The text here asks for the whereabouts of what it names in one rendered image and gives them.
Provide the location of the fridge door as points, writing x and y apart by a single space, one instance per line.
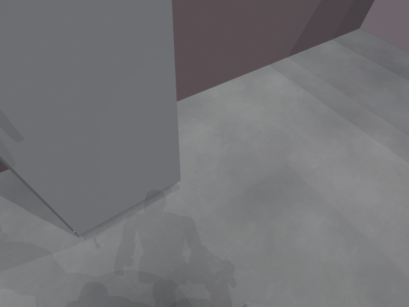
88 108

